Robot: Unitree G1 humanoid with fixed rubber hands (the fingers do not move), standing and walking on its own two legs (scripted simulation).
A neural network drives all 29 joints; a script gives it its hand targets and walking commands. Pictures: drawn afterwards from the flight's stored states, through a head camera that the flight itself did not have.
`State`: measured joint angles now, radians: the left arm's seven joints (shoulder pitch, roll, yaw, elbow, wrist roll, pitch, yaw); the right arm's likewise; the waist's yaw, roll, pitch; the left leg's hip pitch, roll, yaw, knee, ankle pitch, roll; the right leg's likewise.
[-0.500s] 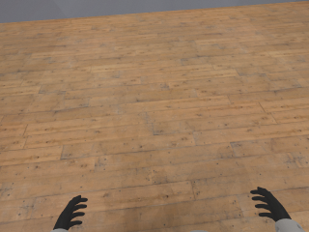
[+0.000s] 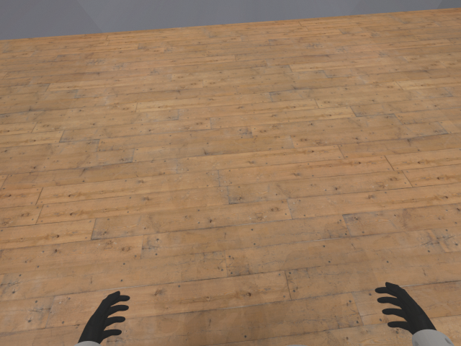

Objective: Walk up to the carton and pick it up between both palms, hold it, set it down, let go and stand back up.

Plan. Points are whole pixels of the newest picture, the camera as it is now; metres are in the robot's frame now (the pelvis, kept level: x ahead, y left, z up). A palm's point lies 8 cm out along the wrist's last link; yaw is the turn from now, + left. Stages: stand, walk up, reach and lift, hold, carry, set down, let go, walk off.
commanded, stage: stand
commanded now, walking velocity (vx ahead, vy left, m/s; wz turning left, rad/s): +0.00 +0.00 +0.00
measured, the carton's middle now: out of the picture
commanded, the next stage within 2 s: walk up in 0.40 s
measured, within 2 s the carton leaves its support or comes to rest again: neither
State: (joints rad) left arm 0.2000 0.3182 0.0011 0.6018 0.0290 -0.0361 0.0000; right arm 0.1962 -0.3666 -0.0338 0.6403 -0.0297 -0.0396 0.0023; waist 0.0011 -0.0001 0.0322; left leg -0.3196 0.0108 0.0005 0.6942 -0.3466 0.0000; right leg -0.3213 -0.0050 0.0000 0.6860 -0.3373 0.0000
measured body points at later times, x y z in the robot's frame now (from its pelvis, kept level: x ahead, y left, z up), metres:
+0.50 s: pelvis -0.01 +0.00 +0.00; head +0.00 +0.00 +0.45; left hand +0.16 +0.27 -0.07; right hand +0.15 -0.30 -0.07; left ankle +0.02 +0.12 -0.72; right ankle +0.02 -0.12 -0.72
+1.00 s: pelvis -0.09 +0.06 +0.01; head -0.06 +0.08 +0.46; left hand +0.13 +0.33 -0.09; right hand -0.01 -0.29 -0.04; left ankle -0.02 +0.13 -0.72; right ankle -0.09 -0.13 -0.65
